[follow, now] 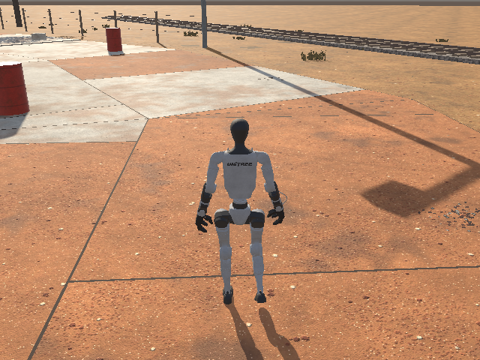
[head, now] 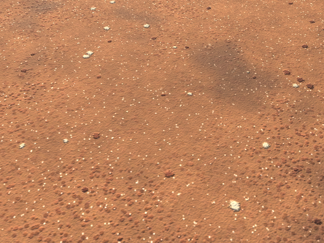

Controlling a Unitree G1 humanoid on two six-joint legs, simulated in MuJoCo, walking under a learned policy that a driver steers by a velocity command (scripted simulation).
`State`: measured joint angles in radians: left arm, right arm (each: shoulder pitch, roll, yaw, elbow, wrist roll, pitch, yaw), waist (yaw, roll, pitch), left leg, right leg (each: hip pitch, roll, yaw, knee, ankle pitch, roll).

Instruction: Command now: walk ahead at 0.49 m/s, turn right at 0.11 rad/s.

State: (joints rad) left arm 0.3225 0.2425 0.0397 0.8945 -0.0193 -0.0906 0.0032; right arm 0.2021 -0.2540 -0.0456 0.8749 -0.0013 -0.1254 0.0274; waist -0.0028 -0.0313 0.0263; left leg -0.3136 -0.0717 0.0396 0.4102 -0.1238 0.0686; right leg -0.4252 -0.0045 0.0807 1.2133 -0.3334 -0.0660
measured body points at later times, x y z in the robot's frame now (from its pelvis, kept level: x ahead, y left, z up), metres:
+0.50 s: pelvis +0.29 -0.07 +0.00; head +0.31 -0.08 +0.45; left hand +0.43 +0.19 -0.10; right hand +0.31 -0.33 -0.15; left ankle +0.17 +0.08 -0.64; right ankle +0.35 -0.15 -0.74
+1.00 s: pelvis +0.55 +0.01 -0.02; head +0.59 +0.02 +0.42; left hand +0.49 +0.28 -0.16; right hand +0.80 -0.18 -0.12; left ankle +0.61 +0.10 -0.74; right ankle +0.38 -0.17 -0.66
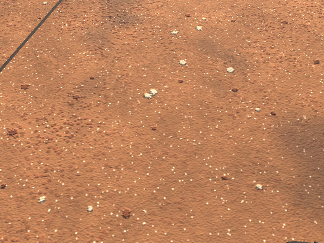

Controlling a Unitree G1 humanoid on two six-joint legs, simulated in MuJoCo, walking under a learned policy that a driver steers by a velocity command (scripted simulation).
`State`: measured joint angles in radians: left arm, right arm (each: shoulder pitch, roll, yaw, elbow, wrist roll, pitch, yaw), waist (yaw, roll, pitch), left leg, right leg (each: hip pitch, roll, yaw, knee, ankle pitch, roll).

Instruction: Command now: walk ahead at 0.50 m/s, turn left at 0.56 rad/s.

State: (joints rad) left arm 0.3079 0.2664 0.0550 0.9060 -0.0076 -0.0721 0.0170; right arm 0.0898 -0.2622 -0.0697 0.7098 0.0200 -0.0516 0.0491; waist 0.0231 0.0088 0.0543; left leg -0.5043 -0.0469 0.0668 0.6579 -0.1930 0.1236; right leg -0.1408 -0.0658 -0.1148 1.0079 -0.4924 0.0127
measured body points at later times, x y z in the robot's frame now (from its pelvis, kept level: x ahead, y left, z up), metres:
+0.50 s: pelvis +0.29 -0.03 +0.01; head +0.32 -0.03 +0.46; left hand +0.46 +0.25 -0.07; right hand +0.37 -0.30 -0.12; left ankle +0.10 +0.06 -0.67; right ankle +0.41 -0.11 -0.71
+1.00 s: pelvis +0.55 +0.04 +0.01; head +0.58 +0.05 +0.46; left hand +0.48 +0.32 -0.12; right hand +0.83 -0.13 -0.05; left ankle +0.65 +0.17 -0.72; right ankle +0.41 -0.11 -0.71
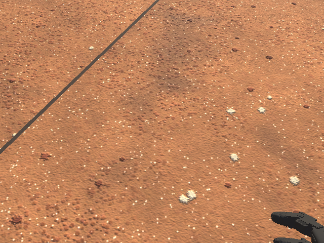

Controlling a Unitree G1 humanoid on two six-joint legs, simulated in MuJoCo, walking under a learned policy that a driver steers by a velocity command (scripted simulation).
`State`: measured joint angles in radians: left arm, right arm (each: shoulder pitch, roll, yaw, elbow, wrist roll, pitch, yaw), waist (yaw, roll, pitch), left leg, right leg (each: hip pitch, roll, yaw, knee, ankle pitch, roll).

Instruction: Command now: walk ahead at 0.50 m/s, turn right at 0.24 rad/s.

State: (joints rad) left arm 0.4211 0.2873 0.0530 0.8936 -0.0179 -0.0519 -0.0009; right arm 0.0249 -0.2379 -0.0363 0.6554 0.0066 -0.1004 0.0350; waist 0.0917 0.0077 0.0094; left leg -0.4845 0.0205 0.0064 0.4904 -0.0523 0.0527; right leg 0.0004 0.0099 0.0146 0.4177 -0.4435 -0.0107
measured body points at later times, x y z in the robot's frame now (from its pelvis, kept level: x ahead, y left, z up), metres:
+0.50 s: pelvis +0.17 -0.02 +0.00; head +0.21 -0.04 +0.45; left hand +0.41 +0.20 -0.08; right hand +0.22 -0.32 -0.12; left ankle +0.12 +0.12 -0.70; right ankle +0.23 -0.13 -0.73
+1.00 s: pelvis +0.22 +0.01 +0.01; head +0.26 +0.01 +0.46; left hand +0.52 +0.16 -0.08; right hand +0.17 -0.30 -0.08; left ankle +0.29 +0.11 -0.72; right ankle +0.19 -0.11 -0.68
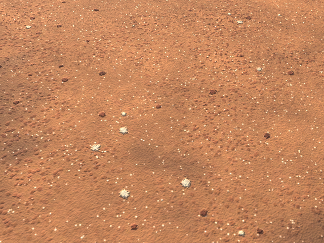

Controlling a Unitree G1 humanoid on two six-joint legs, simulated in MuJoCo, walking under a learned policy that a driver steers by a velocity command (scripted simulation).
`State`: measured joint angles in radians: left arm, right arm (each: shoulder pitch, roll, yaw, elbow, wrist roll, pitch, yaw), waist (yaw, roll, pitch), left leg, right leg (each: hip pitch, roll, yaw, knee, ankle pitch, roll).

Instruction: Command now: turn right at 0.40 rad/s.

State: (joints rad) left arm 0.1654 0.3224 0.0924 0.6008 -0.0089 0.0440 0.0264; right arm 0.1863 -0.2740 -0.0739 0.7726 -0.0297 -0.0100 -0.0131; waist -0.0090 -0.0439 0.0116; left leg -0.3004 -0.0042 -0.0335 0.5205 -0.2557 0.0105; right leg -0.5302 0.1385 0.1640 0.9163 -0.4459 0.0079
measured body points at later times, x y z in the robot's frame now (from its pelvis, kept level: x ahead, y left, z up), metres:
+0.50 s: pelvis +0.00 -0.03 +0.00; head +0.00 -0.04 +0.45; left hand +0.17 +0.20 -0.10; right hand +0.08 -0.30 -0.12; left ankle +0.01 +0.12 -0.74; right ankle -0.02 -0.14 -0.74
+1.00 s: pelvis +0.00 -0.03 +0.00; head +0.00 -0.03 +0.45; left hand +0.11 +0.22 -0.13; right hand +0.04 -0.30 -0.14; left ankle +0.01 +0.12 -0.74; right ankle -0.02 -0.14 -0.74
